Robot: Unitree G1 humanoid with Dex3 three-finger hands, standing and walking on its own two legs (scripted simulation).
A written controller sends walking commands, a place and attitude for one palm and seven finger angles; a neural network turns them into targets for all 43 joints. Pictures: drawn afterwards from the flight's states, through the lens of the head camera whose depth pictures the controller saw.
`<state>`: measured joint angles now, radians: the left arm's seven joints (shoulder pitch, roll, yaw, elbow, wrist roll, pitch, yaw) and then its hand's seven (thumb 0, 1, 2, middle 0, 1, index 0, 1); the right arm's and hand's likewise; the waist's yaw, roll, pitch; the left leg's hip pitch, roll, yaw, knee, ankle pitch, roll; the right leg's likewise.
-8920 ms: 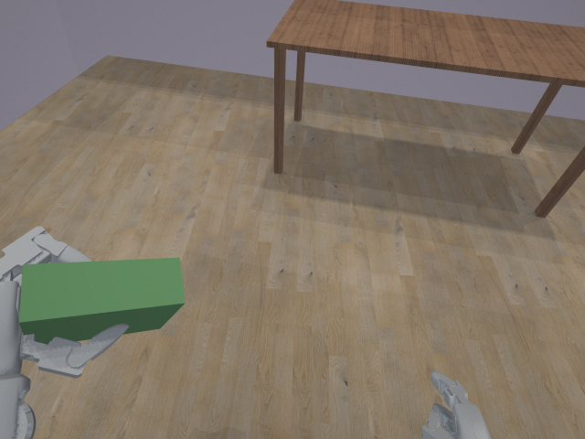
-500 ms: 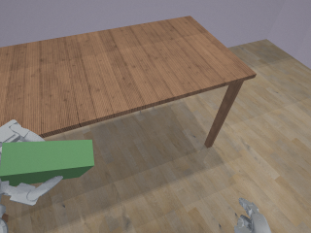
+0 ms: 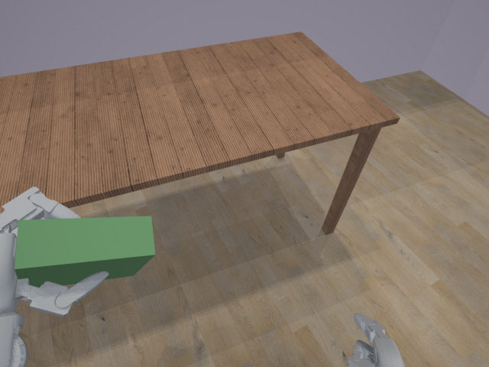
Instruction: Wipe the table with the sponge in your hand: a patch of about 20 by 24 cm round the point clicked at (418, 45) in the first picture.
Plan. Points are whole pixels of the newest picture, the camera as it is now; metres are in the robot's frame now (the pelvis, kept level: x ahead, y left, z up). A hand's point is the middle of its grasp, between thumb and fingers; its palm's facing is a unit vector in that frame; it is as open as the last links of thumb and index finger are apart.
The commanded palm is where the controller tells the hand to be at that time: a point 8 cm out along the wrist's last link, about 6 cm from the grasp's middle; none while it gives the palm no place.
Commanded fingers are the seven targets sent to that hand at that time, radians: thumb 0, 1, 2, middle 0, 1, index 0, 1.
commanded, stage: look again from close up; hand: left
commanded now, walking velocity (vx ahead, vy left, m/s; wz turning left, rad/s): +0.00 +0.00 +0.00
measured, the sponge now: (107, 251) +0.23 +0.19 +0.13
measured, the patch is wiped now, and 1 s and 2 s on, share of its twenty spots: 0.00 0.00 0.00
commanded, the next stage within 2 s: shuffle to correct the standing spot in 0.38 s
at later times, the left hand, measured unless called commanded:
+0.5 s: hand (23, 247) +0.22 +0.29 +0.15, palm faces +0.35 -0.85 -0.40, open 9.5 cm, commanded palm +0.17 +0.32 +0.18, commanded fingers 0.00 0.10 1.30 -1.20 -1.60 -1.20 -1.60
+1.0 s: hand (37, 169) +0.33 +0.31 +0.17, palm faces +0.36 -0.83 -0.41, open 9.5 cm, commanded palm +0.25 +0.36 +0.18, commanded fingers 0.00 0.10 1.30 -1.20 -1.60 -1.20 -1.60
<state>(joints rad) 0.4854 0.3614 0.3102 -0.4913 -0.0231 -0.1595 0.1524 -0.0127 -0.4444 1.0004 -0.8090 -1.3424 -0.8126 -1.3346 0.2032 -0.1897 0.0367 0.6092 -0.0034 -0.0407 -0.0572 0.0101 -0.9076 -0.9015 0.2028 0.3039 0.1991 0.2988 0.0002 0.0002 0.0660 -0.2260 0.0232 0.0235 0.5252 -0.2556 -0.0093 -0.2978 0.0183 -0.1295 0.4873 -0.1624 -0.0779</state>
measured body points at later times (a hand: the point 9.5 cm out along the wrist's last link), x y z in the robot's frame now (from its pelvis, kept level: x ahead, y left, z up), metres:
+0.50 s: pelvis +0.00 +0.04 +0.00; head +0.01 +0.06 +0.45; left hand +0.20 +0.33 +0.17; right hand +0.16 -0.18 -0.07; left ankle +0.01 +0.13 -0.73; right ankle +0.07 -0.07 -0.73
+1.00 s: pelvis +0.10 +0.08 -0.02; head +0.13 +0.09 +0.43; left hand +0.30 +0.36 +0.19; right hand +0.26 -0.15 -0.09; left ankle +0.02 +0.13 -0.70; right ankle +0.13 -0.02 -0.74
